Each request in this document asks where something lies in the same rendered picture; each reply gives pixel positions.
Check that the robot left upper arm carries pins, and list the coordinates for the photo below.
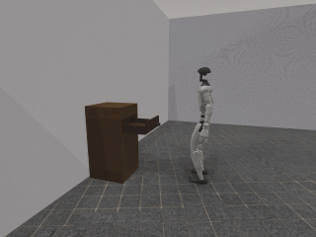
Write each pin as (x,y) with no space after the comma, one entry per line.
(205,93)

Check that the robot left foot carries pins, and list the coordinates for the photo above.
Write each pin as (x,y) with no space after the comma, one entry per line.
(198,181)

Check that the cabinet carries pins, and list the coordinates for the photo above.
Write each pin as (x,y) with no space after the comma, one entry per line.
(113,155)

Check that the robot left hand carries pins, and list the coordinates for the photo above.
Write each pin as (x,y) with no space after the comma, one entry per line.
(203,135)

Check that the drawer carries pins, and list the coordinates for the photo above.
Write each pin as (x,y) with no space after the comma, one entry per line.
(138,125)

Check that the robot right foot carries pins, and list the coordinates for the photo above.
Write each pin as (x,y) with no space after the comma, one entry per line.
(204,172)

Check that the left robot forearm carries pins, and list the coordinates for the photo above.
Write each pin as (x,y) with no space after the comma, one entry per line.
(208,113)

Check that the robot foot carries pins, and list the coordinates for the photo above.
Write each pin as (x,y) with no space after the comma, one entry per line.
(204,172)
(198,181)

